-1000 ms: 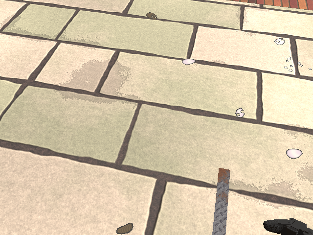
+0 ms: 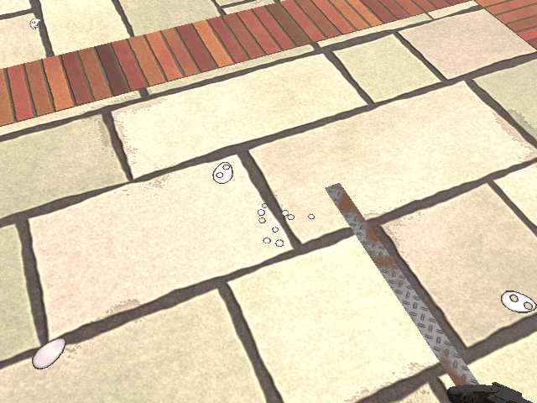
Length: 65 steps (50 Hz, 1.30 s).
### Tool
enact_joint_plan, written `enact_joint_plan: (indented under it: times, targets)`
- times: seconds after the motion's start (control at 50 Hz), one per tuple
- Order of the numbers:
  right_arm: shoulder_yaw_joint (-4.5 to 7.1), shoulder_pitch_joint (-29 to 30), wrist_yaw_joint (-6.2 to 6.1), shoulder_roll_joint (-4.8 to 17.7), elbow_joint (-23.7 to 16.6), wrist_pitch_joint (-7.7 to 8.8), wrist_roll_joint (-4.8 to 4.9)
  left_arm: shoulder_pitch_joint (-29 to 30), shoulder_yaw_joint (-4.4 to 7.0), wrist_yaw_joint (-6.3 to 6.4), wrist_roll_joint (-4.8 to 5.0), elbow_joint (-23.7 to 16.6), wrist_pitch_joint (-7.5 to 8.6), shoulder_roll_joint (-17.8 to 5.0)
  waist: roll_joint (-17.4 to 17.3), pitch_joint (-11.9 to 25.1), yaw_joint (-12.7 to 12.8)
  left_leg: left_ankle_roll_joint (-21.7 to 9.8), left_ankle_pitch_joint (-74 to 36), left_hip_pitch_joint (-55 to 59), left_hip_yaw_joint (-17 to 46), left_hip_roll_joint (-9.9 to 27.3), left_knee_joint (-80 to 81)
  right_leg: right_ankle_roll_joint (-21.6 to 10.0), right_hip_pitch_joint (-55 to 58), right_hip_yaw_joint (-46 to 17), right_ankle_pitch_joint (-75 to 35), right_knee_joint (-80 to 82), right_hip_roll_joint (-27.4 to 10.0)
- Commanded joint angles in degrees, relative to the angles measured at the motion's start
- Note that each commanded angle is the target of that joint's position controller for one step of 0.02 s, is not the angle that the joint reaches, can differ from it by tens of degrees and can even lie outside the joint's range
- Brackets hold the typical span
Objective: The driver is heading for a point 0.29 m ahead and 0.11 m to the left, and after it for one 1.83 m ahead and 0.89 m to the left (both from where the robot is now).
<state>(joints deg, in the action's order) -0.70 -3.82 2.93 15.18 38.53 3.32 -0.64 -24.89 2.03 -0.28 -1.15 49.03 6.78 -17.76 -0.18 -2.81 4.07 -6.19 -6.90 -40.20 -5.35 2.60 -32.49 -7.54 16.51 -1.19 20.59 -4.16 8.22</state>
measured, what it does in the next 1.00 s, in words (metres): walks ahead, turning left: left foot, then right foot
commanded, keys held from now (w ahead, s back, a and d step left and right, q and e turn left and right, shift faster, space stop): w+q+shift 0.92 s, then w+e+shift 0.08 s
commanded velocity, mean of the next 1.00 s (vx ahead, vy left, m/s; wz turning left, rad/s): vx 1.00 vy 0.00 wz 0.83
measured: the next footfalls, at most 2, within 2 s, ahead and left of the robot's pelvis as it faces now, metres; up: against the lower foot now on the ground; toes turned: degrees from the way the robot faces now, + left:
left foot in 0.06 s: +0.27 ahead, +0.08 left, +0.00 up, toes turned +5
right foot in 0.50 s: +0.73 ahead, +0.00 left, +0.00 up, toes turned +28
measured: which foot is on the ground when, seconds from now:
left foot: up 0.00-0.04, down 0.06-0.50, up 0.52-0.92, down 0.94-1.00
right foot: down 0.00-0.04, up 0.06-0.48, down 0.50-0.94, up 0.96-1.00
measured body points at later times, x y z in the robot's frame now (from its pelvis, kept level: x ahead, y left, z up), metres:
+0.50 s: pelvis +0.49 +0.06 +0.00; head +0.53 +0.08 +0.44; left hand +0.69 +0.34 -0.04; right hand +0.55 -0.24 -0.12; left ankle +0.24 +0.07 -0.70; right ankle +0.69 -0.01 -0.72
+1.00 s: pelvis +0.87 +0.30 -0.02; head +0.89 +0.32 +0.42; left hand +0.66 +0.46 -0.15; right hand +1.20 +0.31 -0.11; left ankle +0.92 +0.38 -0.72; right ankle +0.79 +0.03 -0.58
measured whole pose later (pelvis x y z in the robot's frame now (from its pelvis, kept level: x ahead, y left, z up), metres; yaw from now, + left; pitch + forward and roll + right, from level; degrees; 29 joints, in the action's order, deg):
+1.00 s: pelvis +0.87 +0.30 -0.02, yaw +51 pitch +0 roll +0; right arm 1.8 -4.9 2.3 17.9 38.3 0.6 -1.9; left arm -24.5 1.1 0.6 -1.7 47.9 3.4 -14.5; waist -1.5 -3.2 3.0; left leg -11.9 15.5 -30.6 -7.2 -7.1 -45.1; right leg 0.8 -4.7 5.8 22.4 -73.2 -4.8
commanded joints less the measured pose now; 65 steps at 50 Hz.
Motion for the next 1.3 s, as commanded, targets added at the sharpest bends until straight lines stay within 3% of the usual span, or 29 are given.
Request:
enact_joint_plan:
  times: [0.02,0.06,0.08,0.1,0.14,0.16,0.22,0.3,0.4,0.46,0.48,0.5,0.52,0.54,0.58,0.66,0.82,0.86,0.9,0.92,0.94,0.96,0.98,1.0,1.02,1.06,1.14,1.22,1.3]
  targets:
    - [3.23,-9.1,-0.17,8.9,0.4,0.31,0.09,1.3,2.52,2.24,-2.37,-2.1,-0.94,-11.2,6.8,6.6,-8.6,-2.8,8.3,20.7,-3.4,-8.8,-1.8,3.9,-5.2,4.6,-87.4,-20.9,-17.2]
    - [5.84,-33.5,-1.4,13.0,7.7,-0.55,-0.17,9.0,2.97,2.85,-2.86,-4.4,-2.26,-12.3,4.0,13.7,-21.6,-7.2,17.1,43.7,2.1,-6.6,0.0,4.8,-19.7,7.8,-77.1,-59.4,-14.1]
    - [7.21,-32.5,-2.03,17.8,8.6,-1.23,-1.4,5.3,0.48,1.41,-1.45,-7.3,-1.16,-2.0,-14.6,14.1,-13.1,-15.5,21.0,62.6,26.5,7.0,-3.2,7.8,-50.6,5.3,-7.6,-84.9,-4.1]
    - [7.39,-27.2,-1.43,16.5,7.0,-1.53,-0.38,5.8,-0.22,0.93,-0.41,-10.0,0.3,-3.3,-14.8,20.6,-11.3,-21.7,29.6,67.0,54.3,13.3,11.9,7.9,-63.1,-3.2,5.6,-92.2,-0.5]
    - [6.73,-22.3,-1.55,11.2,6.4,-1.27,0.15,12.6,-1.08,0.52,-1.18,-11.7,1.68,-5.8,2.9,8.7,-8.7,-16.6,30.6,50.7,45.1,11.1,18.1,5.9,-62.2,-6.5,-4.2,-80.2,-8.5]
    - [6.26,-21.4,-1.82,9.6,6.9,-1.02,0.03,14.0,-1.46,0.34,-1.92,-12.1,1.34,-5.1,5.6,3.9,-6.4,-14.3,26.2,41.6,39.8,8.2,19.2,6.0,-59.2,-5.4,-4.2,-75.3,-10.3]
    - [5.56,-20.4,-2.06,9.4,7.3,0.57,0.4,13.6,-2.56,-0.32,-3.83,-13.9,-2.24,-3.1,3.1,-1.0,-1.7,-12.8,21.8,26.0,31.4,1.7,22.1,8.4,-54.0,-3.2,-1.4,-65.2,-12.8]
    - [6.42,-20.9,-1.86,10.8,6.7,1.48,0.91,27.0,-3.87,-1.35,-2.0,-19.5,-2.48,-1.7,-0.2,-5.0,-5.4,-10.2,11.5,16.7,26.4,-2.9,26.1,10.6,-48.3,1.3,-18.0,-42.8,-12.6]
    - [7.55,-25.1,-2.07,12.5,7.8,1.21,1.29,32.5,-3.74,-0.97,-0.82,-21.6,-1.83,-2.2,-3.3,-0.5,-10.1,-5.9,-8.8,30.7,27.9,-1.5,19.7,8.9,-43.4,1.2,-26.9,-28.4,-8.7]
    - [8.31,-22.1,-2.6,15.9,7.0,1.26,0.63,20.2,-1.39,0.52,-0.45,-18.4,-1.22,-7.2,-3.1,8.8,-3.5,-2.3,-25.6,34.3,27.8,-1.9,2.4,7.2,-25.1,0.5,-16.9,-24.6,-5.5]
    - [8.45,-18.5,-2.34,16.6,6.1,1.69,0.4,8.5,-0.06,1.44,-0.45,-15.6,-0.93,-9.6,-3.0,14.2,3.3,-1.3,-21.5,28.8,27.0,-3.7,-10.8,6.1,-12.0,-1.7,-13.2,-25.7,-8.8]
    - [6.86,-16.9,-2.34,10.7,4.5,2.5,0.13,-5.1,1.84,2.83,-1.84,-13.6,-0.85,-13.8,2.9,22.7,8.1,-1.6,-2.2,20.8,22.6,-6.1,-29.1,4.4,1.8,-12.6,7.2,-26.4,-20.8]
    - [4.54,-23.8,-2.35,3.1,1.1,2.3,3.33,-1.6,2.7,2.53,-3.28,-13.9,-1.08,-17.2,23.7,32.2,0.8,0.4,36.0,4.1,15.9,-12.1,-46.2,-2.3,14.0,-46.1,20.0,-15.5,-37.5]
    - [4.34,-21.3,-2.94,7.6,2.4,1.01,1.69,3.7,3.19,2.13,-2.68,-14.5,-1.96,-13.4,15.9,25.5,0.6,-0.5,30.4,-4.1,13.2,-5.8,-50.1,-3.1,7.4,-48.7,29.5,-12.1,-35.1]
    - [5.0,-12.1,-1.92,9.5,2.2,-0.14,-0.32,7.4,1.33,1.67,-2.24,-13.0,-2.12,-5.1,2.1,9.9,0.9,0.0,23.4,-4.3,10.7,-1.4,-45.2,-1.0,-8.4,-28.5,10.8,-11.9,-29.2]
    - [3.56,-6.3,0.64,4.1,-2.0,-3.02,-1.46,3.3,0.64,0.63,-0.41,-6.5,-0.27,-1.9,5.3,2.0,-2.8,0.7,23.4,-5.6,9.9,3.4,-42.1,1.8,-18.5,-10.0,-9.2,-7.9,-25.5]
    - [1.66,8.1,3.36,4.3,-8.5,-3.17,-1.21,3.3,1.48,0.38,-0.35,-2.7,1.16,-6.3,1.7,-5.7,-4.4,-2.0,4.8,4.7,-3.1,-0.6,-14.9,6.2,-23.1,16.6,-42.6,-2.1,-19.0]
    - [2.03,6.2,2.98,5.4,-7.3,-2.84,-1.13,0.3,2.1,1.05,-0.35,-2.5,0.33,-9.4,4.0,-2.3,-5.9,-3.9,7.8,10.7,-6.7,-5.2,-12.1,7.2,-16.5,17.7,-69.3,-10.0,-19.9]
    - [3.44,-6.0,1.94,8.5,-3.8,-2.49,-1.06,1.8,3.07,1.97,-0.72,-3.4,-1.64,-13.1,6.6,5.1,-13.3,-6.2,13.9,24.3,-5.8,-8.6,-11.4,7.0,-15.4,16.7,-82.9,-28.3,-22.8]
    - [4.97,-18.1,1.01,11.0,-0.1,-2.22,-1.04,4.4,3.27,2.0,-0.91,-4.7,-2.54,-13.6,6.5,10.4,-18.4,-8.2,16.0,38.2,-2.8,-9.6,-9.1,6.1,-20.9,15.3,-80.5,-43.7,-23.7]
    - [6.5,-24.0,-0.53,13.0,3.3,-2.34,-1.21,3.8,2.94,1.45,-1.47,-4.6,-2.78,-11.6,1.3,11.7,-18.9,-9.9,18.4,51.9,4.6,-7.2,-4.0,6.3,-33.6,15.0,-46.1,-63.6,-18.6]
    - [7.35,-19.1,-1.7,17.7,2.7,-2.85,-0.78,1.7,0.62,0.9,-2.15,-7.0,-2.34,-2.4,-12.4,9.9,-10.9,-10.0,9.3,56.6,22.5,5.0,-5.3,6.8,-50.4,13.3,9.3,-85.9,-10.4]
    - [7.86,-18.8,-2.15,20.0,-0.3,-3.41,-1.6,-1.0,0.49,0.87,0.36,-12.1,-1.53,-5.0,-11.8,25.0,-9.7,-19.1,19.2,68.7,46.8,15.7,8.3,7.0,-61.5,0.5,6.4,-92.8,-9.1]
    - [7.69,-18.9,-2.85,16.6,0.0,-3.23,-1.47,5.4,0.62,1.07,0.53,-11.6,-0.88,-7.6,-1.3,18.2,-11.2,-16.5,26.8,61.5,46.8,15.1,15.5,6.8,-64.8,-0.8,0.0,-90.3,-11.5]
    - [6.92,-16.5,-3.43,13.9,1.3,-2.4,-1.52,6.0,0.3,1.02,0.95,-10.9,-0.88,-6.8,2.1,8.1,-8.1,-14.5,25.3,50.1,40.1,14.2,17.3,6.4,-63.9,-0.2,-2.6,-85.8,-13.8]
    - [5.39,-13.3,-3.62,9.9,2.3,0.2,-1.83,4.2,-0.38,0.27,-0.3,-8.2,-2.76,-4.4,7.4,3.0,-3.3,-11.8,17.3,33.3,29.3,11.3,19.0,6.5,-54.4,-2.7,-2.6,-78.4,-16.6]
    - [4.41,-15.2,-2.35,6.9,6.0,3.57,-0.87,9.6,-0.4,-1.63,0.46,-8.1,-5.48,-1.6,2.1,-4.3,-2.7,-5.2,8.5,25.1,12.1,5.5,25.9,5.9,-54.6,-3.6,-9.6,-63.1,-16.9]
    - [3.69,-16.6,-1.74,5.7,7.1,5.0,0.08,17.8,-1.07,-2.73,1.12,-9.9,-4.38,0.6,-0.3,-4.8,-4.7,0.8,-12.6,29.5,-1.6,1.4,28.0,2.8,-52.5,4.2,-27.3,-45.0,-13.9]
    - [3.75,-18.8,-3.82,8.8,8.5,5.32,-0.1,18.9,-1.11,-3.75,0.95,-9.3,-3.91,-0.3,-2.9,-1.3,-4.3,4.5,-42.7,43.5,-6.4,4.4,24.6,-0.4,-47.2,10.8,-32.2,-34.3,-7.7]
Velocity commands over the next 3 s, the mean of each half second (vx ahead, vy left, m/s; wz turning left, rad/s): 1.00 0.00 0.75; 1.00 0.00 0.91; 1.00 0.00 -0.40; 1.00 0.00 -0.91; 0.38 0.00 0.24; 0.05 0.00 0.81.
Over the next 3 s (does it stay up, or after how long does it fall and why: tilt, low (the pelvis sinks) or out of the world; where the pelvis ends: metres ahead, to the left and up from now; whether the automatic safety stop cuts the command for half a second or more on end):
stays up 2.03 1.01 -0.13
